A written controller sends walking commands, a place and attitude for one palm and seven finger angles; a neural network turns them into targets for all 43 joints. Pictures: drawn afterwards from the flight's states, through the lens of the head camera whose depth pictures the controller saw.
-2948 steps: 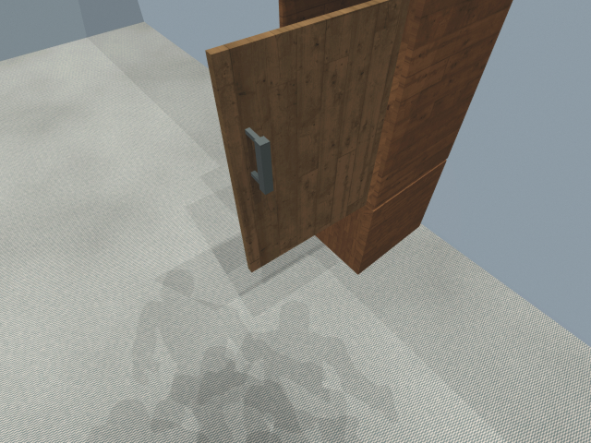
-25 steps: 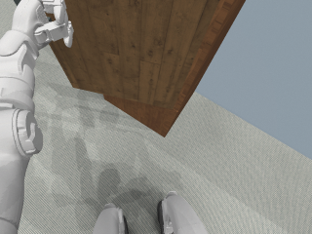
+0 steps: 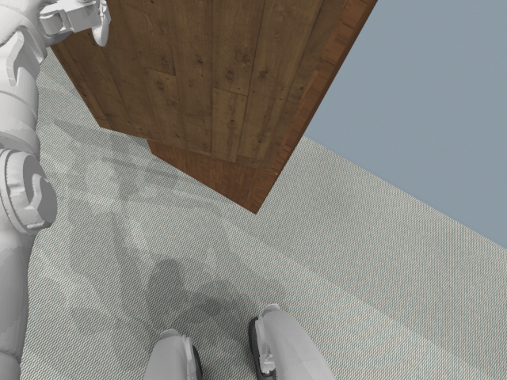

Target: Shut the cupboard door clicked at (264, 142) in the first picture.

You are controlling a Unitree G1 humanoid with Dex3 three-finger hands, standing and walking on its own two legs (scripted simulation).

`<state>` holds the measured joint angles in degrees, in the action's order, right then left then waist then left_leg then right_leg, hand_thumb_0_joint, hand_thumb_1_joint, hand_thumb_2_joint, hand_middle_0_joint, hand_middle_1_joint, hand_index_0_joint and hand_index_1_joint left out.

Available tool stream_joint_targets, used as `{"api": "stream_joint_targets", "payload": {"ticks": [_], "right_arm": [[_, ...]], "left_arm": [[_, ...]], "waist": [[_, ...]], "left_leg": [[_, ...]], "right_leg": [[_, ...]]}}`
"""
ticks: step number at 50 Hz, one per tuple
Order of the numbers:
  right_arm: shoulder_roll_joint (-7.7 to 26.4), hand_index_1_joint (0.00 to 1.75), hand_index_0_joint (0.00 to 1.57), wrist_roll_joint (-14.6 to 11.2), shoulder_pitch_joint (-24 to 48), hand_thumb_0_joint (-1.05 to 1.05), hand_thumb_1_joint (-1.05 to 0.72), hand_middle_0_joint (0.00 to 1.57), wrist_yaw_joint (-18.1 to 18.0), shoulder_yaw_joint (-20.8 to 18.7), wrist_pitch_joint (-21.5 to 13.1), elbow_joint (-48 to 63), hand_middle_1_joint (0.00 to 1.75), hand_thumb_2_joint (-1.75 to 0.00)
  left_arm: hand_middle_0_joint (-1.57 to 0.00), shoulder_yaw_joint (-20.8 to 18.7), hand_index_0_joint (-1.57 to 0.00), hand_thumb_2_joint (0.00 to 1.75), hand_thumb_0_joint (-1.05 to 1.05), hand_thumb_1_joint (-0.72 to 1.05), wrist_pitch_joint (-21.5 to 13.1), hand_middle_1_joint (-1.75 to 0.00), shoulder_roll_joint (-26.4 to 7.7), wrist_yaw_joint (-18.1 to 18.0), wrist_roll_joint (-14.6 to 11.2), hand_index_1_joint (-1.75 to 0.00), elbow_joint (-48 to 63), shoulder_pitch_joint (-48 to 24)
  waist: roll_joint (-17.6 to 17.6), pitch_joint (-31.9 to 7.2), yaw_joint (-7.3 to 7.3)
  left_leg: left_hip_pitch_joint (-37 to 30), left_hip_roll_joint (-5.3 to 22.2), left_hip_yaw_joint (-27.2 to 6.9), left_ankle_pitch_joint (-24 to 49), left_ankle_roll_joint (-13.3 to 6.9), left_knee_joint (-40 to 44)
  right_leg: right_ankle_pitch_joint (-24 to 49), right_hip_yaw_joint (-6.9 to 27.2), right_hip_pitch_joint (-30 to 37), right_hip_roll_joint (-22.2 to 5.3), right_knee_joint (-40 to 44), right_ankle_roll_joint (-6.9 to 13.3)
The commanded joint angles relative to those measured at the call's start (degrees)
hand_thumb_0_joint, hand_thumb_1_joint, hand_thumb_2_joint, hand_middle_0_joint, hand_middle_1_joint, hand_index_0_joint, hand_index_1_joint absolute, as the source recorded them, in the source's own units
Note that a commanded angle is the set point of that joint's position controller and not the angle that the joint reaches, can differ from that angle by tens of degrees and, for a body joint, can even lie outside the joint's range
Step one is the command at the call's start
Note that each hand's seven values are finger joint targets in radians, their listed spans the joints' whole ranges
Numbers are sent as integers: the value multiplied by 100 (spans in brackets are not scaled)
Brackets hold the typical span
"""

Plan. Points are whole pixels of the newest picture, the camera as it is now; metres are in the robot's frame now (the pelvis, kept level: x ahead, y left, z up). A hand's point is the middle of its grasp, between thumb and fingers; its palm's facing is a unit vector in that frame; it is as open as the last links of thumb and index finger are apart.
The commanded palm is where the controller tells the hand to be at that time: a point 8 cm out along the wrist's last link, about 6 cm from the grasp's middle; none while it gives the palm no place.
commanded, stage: push the door shut along its arc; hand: left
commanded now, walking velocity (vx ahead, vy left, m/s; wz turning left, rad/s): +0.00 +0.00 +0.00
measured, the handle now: out of the picture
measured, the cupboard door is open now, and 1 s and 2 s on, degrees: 17 11 11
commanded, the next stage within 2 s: pull the fist back off the door in 0.08 s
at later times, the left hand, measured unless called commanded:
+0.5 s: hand (134, 12) +0.59 +0.06 +0.12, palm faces +0.02 -1.00 -0.03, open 3.1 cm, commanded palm +0.56 +0.11 +0.13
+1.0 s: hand (118, 64) +0.51 +0.09 +0.12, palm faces +0.01 -1.00 -0.01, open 3.1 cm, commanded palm +0.49 +0.13 +0.13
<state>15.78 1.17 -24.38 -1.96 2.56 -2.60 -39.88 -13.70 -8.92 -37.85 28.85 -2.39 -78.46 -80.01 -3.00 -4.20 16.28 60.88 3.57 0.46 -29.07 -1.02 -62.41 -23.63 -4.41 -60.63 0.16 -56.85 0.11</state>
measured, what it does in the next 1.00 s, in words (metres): stands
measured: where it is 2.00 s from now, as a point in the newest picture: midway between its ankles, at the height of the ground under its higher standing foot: (229, 378)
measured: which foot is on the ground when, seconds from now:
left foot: down 0.00-1.00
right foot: down 0.00-1.00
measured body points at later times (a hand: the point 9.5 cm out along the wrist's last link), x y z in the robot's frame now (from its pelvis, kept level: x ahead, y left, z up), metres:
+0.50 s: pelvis +0.01 -0.01 +0.01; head +0.17 -0.02 +0.43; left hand +0.59 +0.12 +0.12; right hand -0.05 -0.25 -0.10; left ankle -0.01 +0.10 -0.66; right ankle +0.02 -0.13 -0.66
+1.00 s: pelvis +0.00 -0.01 +0.03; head +0.11 -0.01 +0.46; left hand +0.51 +0.14 +0.12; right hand +0.01 -0.29 -0.08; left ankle -0.01 +0.10 -0.66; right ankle +0.02 -0.13 -0.66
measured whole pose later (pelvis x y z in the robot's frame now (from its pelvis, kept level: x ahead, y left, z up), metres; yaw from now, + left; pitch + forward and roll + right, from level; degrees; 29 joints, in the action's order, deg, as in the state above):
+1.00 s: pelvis +0.00 -0.01 +0.03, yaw +1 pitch +19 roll -1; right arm 16.4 1.4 -22.4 2.5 -1.7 -0.5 -37.8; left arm -14.4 -23.1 -15.4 -0.9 -2.6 -67.1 -55.3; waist -1.9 -5.9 9.8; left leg 46.3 2.4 1.2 -25.5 -0.1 -52.7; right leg -21.7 -3.5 -47.5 -0.5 -50.0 0.6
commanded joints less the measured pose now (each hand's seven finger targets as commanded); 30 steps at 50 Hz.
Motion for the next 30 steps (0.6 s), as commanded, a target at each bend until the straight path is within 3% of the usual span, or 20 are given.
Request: {"api": "stream_joint_targets", "payload": {"ticks": [1,5,6,9,10,11,12,14,16,18,19,22,23,24,27,30], "right_arm": [[1201,30,20,54,-1295,0,-90,20,-94,-452,-93,-55,30,-90],[1192,30,20,71,-1257,0,-90,20,-83,-466,-130,-130,30,-90],[1189,30,20,75,-1225,0,-90,20,-84,-455,-133,-163,30,-90],[1196,30,20,74,-1222,0,-90,20,-96,-440,-141,-192,30,-90],[1003,30,20,149,-1656,0,-90,20,11,-341,-186,98,30,-90],[979,30,20,177,-1653,0,-90,20,156,-326,-200,152,30,-90],[980,30,20,268,-1777,0,-90,20,269,-379,-183,186,30,-90],[905,30,20,411,-1814,0,-90,20,499,-454,-145,338,30,-90],[878,30,20,518,-1873,0,-90,20,695,-519,-78,314,30,-90],[945,30,20,465,-1918,0,-90,20,751,-580,52,307,30,-90],[964,30,20,429,-1875,0,-90,20,733,-583,118,339,30,-90],[954,30,20,313,-1818,0,-90,20,626,-574,236,439,30,-90],[914,30,20,267,-1747,0,-90,20,605,-560,232,466,30,-90],[901,30,20,262,-1723,0,-90,20,577,-548,216,470,30,-90],[843,30,20,256,-1671,0,-90,20,548,-546,159,483,30,-90],[844,30,20,214,-1588,0,-90,20,568,-570,177,487,30,-90]], "left_arm": [[-130,134,-130,90,0,90,-356,-150,-274,66,-152,-150,1314,-3448],[-130,272,-130,90,0,90,-353,-150,-13,31,-161,-150,1361,-3656],[-130,327,-130,90,0,90,-325,-150,57,27,-157,-150,1260,-3682],[-130,259,-130,90,0,90,-292,-150,-51,-4,-132,-150,1148,-3812],[-130,-997,-130,90,0,90,-163,-150,-461,-1153,-465,-150,1348,-3826],[-130,-776,-130,90,0,90,-85,-150,-136,-1726,-295,-150,1191,-3459],[-130,-969,-130,90,0,90,-160,-150,-42,-2214,-261,-150,1320,-3298],[-130,-920,-130,90,0,90,-484,-150,317,-3084,52,-150,1919,-2968],[-130,-637,-130,90,0,90,-882,-150,441,-3619,638,-150,2050,-2710],[-130,-551,-130,90,0,90,-986,-150,345,-3578,901,-150,1794,-2391],[-130,-529,-130,90,0,90,-955,-150,260,-3465,896,-150,1773,-2482],[-130,-753,-130,90,0,90,-924,-150,-22,-3176,640,-150,1985,-2618],[-130,-789,-130,90,0,90,-963,-150,32,-3124,507,-150,2040,-2517],[-130,-952,-130,90,0,90,-1033,-150,-85,-3114,403,-150,2049,-2412],[-130,-974,-130,90,0,90,-1362,-150,-40,-3111,358,-150,2182,-1953],[-130,-871,-130,90,0,90,-1428,-150,175,-3065,400,-150,1741,-975]], "waist": [[-1150,-3387,496],[-1314,-3476,548],[-1289,-3346,565],[-1195,-3335,610],[-1475,-3485,310],[-1371,-3593,297],[-980,-3720,298],[-1119,-4018,139],[-1029,-3992,121],[-675,-3929,127],[-602,-3839,164],[-635,-3953,64],[-615,-3974,-10],[-427,-3907,-41],[-298,-3706,-179],[1,-3147,-296]], "left_leg": [[-3476,-178,-616,3402,-73,267],[-3655,-186,-630,3572,-85,189],[-3566,-194,-613,3473,-86,176],[-3406,-214,-568,3366,-109,125],[-2891,-110,-660,3315,-10,235],[-2827,-116,-685,3432,19,283],[-2887,-104,-774,3670,25,328],[-2940,-142,-636,4007,62,253],[-2816,-178,-535,3922,70,250],[-2667,-221,-449,3672,25,410],[-2507,-265,-356,3351,-9,510],[-2543,-330,-282,3010,-34,789],[-2591,-347,-247,2956,-31,846],[-2469,-352,-211,2844,-46,887],[-2372,-380,-139,2770,-54,1041],[-2067,-404,-26,2500,-53,1197]], "right_leg": [[2008,-32,488,352,457,159],[2000,-50,274,363,399,172],[1955,-63,248,363,395,176],[1967,-60,291,369,362,177],[2107,80,761,252,458,152],[2211,100,906,245,393,110],[2349,69,1073,254,357,62],[2758,112,1276,214,341,36],[2919,126,1453,205,323,45],[3011,165,1838,211,441,52],[3034,219,2099,203,563,40],[3077,298,2651,217,771,53],[3069,316,2752,224,840,44],[3096,346,2927,232,891,27],[3244,381,3222,224,943,32],[3117,398,3339,208,1072,19]]}}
